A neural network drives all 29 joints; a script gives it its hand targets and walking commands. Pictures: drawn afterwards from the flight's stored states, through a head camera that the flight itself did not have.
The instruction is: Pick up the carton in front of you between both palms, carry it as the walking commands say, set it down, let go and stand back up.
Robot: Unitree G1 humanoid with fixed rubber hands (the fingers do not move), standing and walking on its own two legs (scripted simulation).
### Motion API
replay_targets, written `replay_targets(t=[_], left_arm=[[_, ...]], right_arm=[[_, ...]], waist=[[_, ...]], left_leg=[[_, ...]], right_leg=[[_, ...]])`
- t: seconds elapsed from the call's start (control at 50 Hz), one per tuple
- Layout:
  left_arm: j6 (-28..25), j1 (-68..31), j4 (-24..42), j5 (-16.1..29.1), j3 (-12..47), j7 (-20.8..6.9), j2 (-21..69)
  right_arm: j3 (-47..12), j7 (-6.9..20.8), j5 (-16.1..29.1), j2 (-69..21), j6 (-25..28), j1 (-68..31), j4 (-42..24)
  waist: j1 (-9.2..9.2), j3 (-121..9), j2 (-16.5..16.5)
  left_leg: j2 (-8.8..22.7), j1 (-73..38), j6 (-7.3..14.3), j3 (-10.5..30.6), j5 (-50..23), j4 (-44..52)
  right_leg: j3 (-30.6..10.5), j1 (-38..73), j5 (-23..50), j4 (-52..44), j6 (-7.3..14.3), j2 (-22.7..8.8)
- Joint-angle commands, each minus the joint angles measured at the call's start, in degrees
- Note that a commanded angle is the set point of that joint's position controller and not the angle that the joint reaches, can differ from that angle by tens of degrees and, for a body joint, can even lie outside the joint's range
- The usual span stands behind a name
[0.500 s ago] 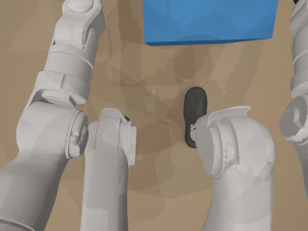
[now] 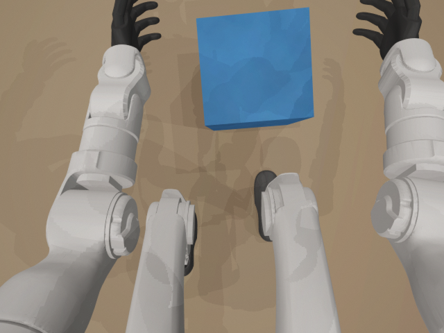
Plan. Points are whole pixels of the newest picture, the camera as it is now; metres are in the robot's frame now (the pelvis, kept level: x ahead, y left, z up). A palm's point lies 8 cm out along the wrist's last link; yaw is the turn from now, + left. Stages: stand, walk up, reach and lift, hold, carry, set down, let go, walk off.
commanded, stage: set down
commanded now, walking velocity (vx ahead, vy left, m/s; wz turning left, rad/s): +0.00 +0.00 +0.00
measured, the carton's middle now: (250, 82) +0.51 -0.12 -0.36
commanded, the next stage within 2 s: let go in 0.46 s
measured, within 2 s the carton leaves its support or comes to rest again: neither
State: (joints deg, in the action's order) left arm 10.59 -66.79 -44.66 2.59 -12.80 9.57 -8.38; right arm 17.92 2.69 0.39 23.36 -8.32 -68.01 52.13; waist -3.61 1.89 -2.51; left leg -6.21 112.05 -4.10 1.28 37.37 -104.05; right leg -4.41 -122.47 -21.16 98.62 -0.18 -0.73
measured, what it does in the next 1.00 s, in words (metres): rises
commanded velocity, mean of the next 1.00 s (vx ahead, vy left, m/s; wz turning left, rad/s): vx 0.00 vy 0.00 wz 0.00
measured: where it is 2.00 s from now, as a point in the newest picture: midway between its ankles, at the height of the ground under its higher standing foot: (225, 235)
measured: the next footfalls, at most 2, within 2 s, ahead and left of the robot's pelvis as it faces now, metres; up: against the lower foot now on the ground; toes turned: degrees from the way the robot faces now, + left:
none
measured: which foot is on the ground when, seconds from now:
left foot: down 0.00-1.00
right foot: down 0.00-1.00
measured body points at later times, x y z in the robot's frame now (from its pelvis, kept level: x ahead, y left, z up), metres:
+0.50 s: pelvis +0.02 -0.01 +0.13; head +0.32 -0.07 +0.47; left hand +0.55 +0.08 +0.03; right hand +0.49 -0.32 +0.03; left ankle +0.07 +0.14 -0.45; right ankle +0.14 -0.13 -0.45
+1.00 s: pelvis +0.08 -0.02 +0.24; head +0.26 -0.06 +0.65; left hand +0.42 +0.14 +0.14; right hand +0.36 -0.30 +0.14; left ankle +0.07 +0.14 -0.45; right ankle +0.14 -0.13 -0.45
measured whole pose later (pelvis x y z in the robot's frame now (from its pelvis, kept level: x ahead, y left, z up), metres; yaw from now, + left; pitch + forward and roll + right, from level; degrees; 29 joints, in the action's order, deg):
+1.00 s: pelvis +0.08 -0.02 +0.24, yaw -6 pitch +26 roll +2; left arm 2.7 -14.8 -32.7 -3.5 -8.0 -0.1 -6.8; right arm 9.7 4.8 -2.0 14.0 -3.0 -14.2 32.1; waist -1.4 -3.3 -1.4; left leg -1.0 48.0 -2.8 4.3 22.8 -44.4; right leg -1.5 -57.1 -12.0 43.0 1.1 0.9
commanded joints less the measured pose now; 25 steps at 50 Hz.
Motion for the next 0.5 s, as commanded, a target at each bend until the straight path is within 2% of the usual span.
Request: replay_targets(t=[0.0, 0.12, 0.32, 0.48], left_arm=[[-0.54, -10.14, 10.87, 0.4, 0.92, 0.07, -4.6], [0.82, -7.55, 15.11, 0.55, 0.98, -0.28, -4.91], [-0.06, -1.86, 11.16, -1.92, -2.3, -2.35, -3.27], [-1.44, 0.85, 8.9, -4.52, -3.55, -3.9, -2.15]], right_arm=[[0.94, 0.28, 0.77, 8.93, 0.23, -10.63, -10.06], [0.1, 1.35, 2.09, 8.5, -1.43, -8.79, -13.14], [1.74, 2.6, -1.52, 5.46, -0.77, -5.24, -10.22], [3.38, 3.11, -5.07, 3.29, 0.55, -1.87, -8.7]], waist=[[-2.95, -65.91, 5.38], [-1.96, -67.15, 4.79], [-0.91, -61.73, 6.12], [-0.61, -57.54, 5.17]], left_leg=[[-2.59, -7.37, -0.38, -8.94, -9.63, 16.22], [-2.32, -12.3, -0.28, -8.79, -11.62, 22.83], [-1.49, -17.3, -0.38, -7.34, -13.8, 34.75], [-0.77, -24.36, -0.46, -6.22, -15.85, 43.42]], right_leg=[[7.25, 66.67, 21.38, -6.94, -0.84, 2.64], [6.78, 73.26, 24.16, -12.9, -0.73, 2.99], [5.74, 79.62, 25.28, -24.12, -0.73, 2.94], [5.2, 84.03, 24.71, -33.02, -0.32, 2.83]])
